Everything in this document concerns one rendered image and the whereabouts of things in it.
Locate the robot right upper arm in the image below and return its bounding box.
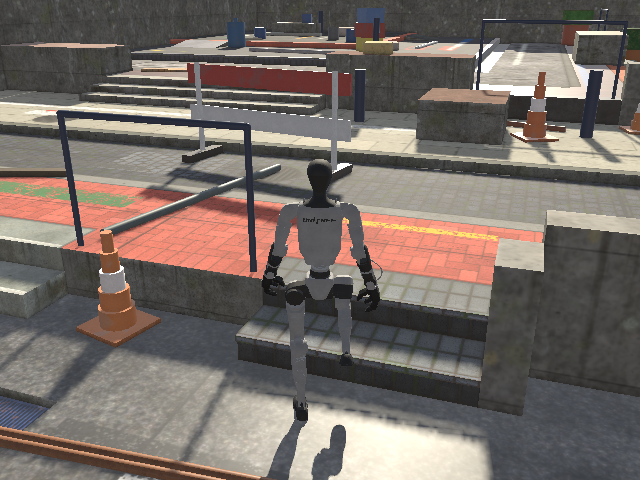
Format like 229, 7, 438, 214
340, 202, 366, 260

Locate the robot left upper arm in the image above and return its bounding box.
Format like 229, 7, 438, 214
272, 202, 299, 257

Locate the robot right forearm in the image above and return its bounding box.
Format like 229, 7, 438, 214
356, 244, 378, 290

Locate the left robot hand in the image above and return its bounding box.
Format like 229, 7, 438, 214
262, 275, 285, 296

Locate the robot head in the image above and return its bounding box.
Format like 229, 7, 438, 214
303, 159, 337, 208

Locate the robot torso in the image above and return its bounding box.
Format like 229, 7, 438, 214
296, 198, 344, 300

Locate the right robot hand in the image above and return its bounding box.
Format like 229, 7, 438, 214
357, 286, 380, 312

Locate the robot left forearm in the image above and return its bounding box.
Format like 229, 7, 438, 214
264, 241, 283, 279

